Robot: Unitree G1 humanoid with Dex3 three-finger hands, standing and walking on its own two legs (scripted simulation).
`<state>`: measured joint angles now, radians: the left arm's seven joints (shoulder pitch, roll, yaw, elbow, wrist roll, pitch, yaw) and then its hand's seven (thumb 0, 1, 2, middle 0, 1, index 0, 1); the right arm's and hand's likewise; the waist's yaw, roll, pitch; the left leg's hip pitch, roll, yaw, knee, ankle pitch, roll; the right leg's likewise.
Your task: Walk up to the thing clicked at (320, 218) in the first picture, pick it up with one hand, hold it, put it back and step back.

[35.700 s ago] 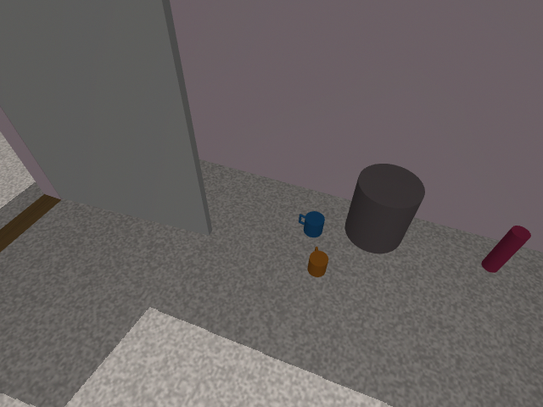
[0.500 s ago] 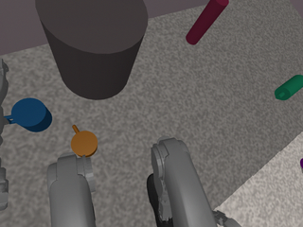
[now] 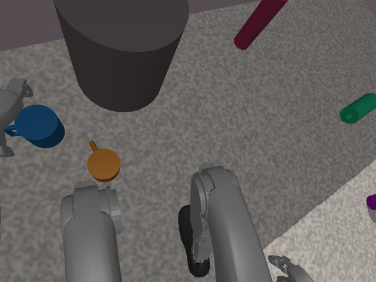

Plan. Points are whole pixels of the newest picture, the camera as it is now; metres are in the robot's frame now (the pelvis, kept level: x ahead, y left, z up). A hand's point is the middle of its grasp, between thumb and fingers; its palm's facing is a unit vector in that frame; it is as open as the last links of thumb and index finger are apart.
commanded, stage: withdraw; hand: left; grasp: from above
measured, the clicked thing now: (34, 128) +0.50 +0.30 -0.29
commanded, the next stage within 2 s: home in 0.04 s
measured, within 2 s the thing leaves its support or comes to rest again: neither
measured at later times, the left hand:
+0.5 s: hand out of the picture +0.44 +0.31 -0.05, palm faces -0.39 -0.31 -0.87, open 12.0 cm
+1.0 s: hand out of the picture +0.28 +0.23 +0.16, palm faces -0.01 -0.91 -0.42, open 7.5 cm
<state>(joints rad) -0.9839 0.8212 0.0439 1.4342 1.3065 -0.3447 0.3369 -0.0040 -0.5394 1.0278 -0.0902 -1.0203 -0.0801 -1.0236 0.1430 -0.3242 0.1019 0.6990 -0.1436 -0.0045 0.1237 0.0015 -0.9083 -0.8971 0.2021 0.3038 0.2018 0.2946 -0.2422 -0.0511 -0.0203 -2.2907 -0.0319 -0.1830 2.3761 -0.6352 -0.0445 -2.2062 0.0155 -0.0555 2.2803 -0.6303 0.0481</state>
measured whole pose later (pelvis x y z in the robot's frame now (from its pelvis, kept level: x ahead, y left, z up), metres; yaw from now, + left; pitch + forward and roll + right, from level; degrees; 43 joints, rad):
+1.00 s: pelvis +0.04 -0.01 +0.25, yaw +6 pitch +24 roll -4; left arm 0.06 0.33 0.02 0.21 0.15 0.29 0.05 0.01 0.88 0.90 -0.21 -0.30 -0.21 -0.30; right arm 0.09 -0.22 0.03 0.54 0.03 -0.08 -0.03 0.01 -0.90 -0.89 0.20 0.30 0.20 0.29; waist -0.05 0.03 -0.20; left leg -1.41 0.02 -0.11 1.57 -0.59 -0.04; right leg -1.35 -0.01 -0.04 1.52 -0.59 0.02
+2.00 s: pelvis +0.09 +0.00 +0.38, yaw +9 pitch +10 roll -3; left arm 0.50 0.22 0.04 -0.14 -0.05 0.46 0.02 0.01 0.90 0.90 -0.20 -0.30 -0.20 -0.30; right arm 0.29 -0.21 0.04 0.54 0.01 -0.26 -0.18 0.01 -0.90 -0.89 0.21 0.30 0.21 0.29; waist -0.04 0.04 -0.16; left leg -0.71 0.03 -0.08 1.01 -0.48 -0.03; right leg -0.65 -0.02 -0.05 0.95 -0.47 0.02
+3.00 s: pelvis +0.10 +0.00 +0.38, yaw +8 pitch +10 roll -3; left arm 0.51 0.24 0.03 -0.15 -0.06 0.46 0.02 0.01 0.90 0.90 -0.20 -0.30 -0.20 -0.30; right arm 0.30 -0.22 0.03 0.54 0.01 -0.24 -0.18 0.01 -0.90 -0.89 0.21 0.30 0.21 0.29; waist -0.04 0.04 -0.17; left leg -0.70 0.03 -0.08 1.02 -0.50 -0.03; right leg -0.65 -0.01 -0.04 0.95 -0.48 0.02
